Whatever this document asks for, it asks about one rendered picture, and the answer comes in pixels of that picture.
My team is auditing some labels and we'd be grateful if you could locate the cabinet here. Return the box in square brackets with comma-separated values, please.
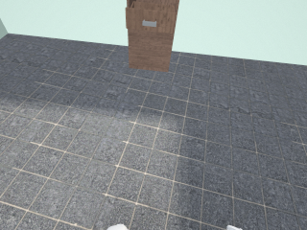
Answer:
[127, 0, 179, 73]

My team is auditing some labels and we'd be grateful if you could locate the handle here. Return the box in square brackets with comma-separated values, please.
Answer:
[142, 19, 157, 27]
[144, 31, 156, 35]

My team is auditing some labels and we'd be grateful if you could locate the drawer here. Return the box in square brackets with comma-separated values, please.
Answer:
[125, 1, 177, 34]

